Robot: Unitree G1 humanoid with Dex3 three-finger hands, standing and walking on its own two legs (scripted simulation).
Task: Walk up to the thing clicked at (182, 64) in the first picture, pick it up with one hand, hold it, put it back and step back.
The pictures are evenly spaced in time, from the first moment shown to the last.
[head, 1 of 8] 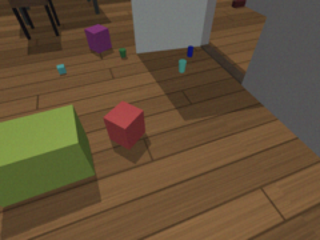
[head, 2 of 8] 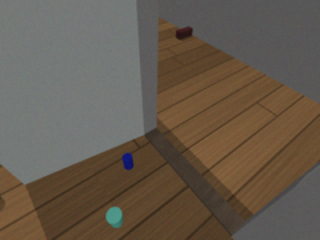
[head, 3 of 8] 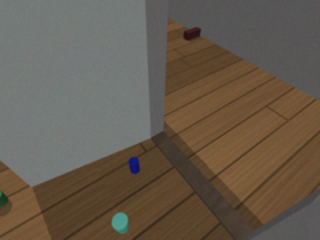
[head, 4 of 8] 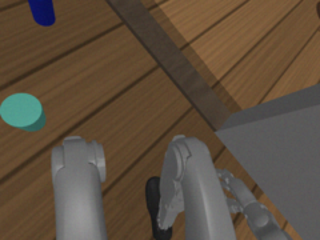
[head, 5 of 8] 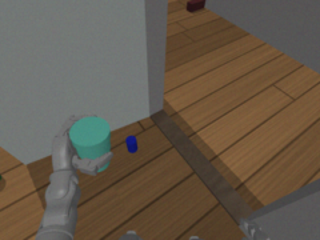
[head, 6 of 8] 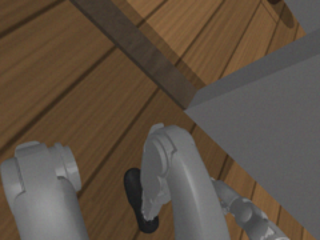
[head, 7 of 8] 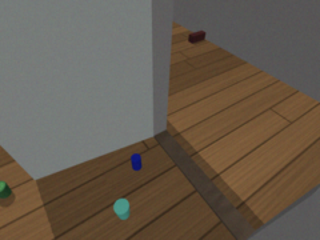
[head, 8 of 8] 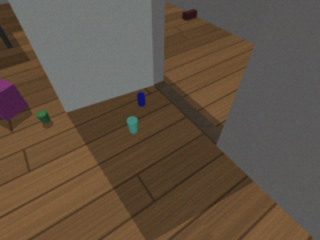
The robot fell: no
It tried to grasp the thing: yes
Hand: left
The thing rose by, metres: 0.72
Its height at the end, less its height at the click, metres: +0.00
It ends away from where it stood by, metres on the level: 0.05
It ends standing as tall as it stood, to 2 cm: yes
